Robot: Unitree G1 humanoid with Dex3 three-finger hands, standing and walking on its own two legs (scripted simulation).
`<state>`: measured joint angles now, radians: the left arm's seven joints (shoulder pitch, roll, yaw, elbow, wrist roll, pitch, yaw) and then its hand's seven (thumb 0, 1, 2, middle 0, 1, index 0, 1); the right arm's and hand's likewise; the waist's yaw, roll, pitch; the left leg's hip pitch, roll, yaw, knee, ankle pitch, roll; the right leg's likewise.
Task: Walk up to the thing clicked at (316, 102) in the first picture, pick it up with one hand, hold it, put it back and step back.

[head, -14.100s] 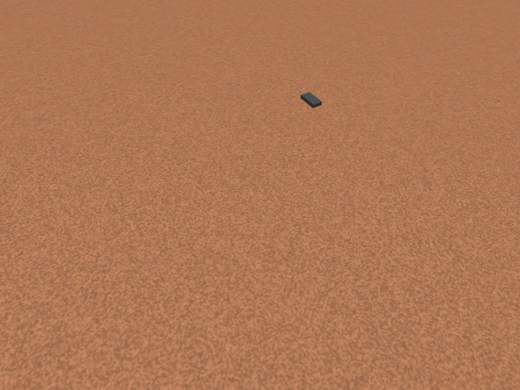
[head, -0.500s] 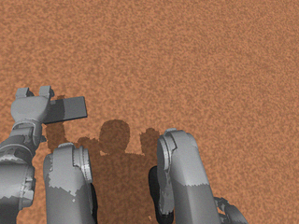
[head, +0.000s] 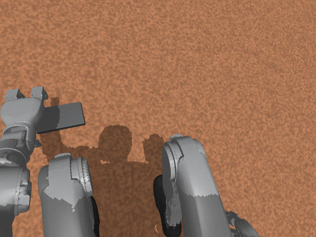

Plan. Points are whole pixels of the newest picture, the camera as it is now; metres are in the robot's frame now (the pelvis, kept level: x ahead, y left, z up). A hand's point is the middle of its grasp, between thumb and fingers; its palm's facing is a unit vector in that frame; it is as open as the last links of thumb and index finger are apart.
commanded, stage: rise first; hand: left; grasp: from above
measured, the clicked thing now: (60, 117) +0.46 +0.21 -0.30
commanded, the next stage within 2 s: approach in 1.06 s
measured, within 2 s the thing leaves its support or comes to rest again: neither
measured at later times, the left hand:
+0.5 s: hand (32, 122) +0.43 +0.26 -0.19, palm faces -0.47 -0.07 -0.88, open 13.9 cm
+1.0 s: hand (32, 122) +0.42 +0.25 -0.19, palm faces -0.46 -0.07 -0.88, open 14.0 cm
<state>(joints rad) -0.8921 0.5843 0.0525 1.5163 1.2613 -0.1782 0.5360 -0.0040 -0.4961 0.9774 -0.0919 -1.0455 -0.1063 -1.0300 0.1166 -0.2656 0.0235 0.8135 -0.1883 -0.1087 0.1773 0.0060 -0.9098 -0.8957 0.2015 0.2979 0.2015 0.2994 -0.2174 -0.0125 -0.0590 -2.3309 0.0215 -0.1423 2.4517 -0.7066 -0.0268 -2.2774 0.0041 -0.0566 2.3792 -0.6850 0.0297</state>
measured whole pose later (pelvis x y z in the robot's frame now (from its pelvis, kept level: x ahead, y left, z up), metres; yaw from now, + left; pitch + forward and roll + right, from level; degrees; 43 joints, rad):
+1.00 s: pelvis +0.00 +0.00 +0.00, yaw -1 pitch +33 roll -7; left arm -0.93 0.62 0.06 1.58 1.27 -0.19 0.54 0.00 -0.52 1.00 -0.10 -1.03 -0.09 -1.03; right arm 0.12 -0.27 0.06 0.81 -0.21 -0.13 0.20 0.01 -0.91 -0.90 0.20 0.30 0.20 0.30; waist -0.24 -0.02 -0.05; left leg -2.34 0.02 -0.15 2.46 -0.70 -0.03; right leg -2.28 0.01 -0.07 2.37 -0.67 0.03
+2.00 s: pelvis +0.00 +0.00 -0.01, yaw -1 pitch +32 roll -8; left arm -0.99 0.60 -0.04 1.57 1.20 -0.17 0.48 -0.01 -0.50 0.97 -0.08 -1.08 -0.10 -1.05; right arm 0.16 -0.27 0.07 0.82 -0.20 -0.14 0.24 0.01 -0.91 -0.89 0.20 0.30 0.20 0.30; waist -0.25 -0.01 -0.04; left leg -2.35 0.01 -0.16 2.48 -0.71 -0.02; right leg -2.28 0.01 -0.07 2.39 -0.68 0.04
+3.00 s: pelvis +0.00 +0.01 -0.01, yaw -6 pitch +29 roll -13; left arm -1.05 0.78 0.01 1.82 1.28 -0.16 0.78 0.00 -0.46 0.92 -0.07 -1.06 -0.10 -1.02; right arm 0.07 -0.33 0.19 0.79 -0.31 -0.32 0.38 0.00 -0.91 -0.90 0.20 0.30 0.20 0.30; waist -0.36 -0.09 0.11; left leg -2.34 0.02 -0.25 2.55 -0.74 -0.03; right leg -2.24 0.04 -0.14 2.39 -0.67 0.06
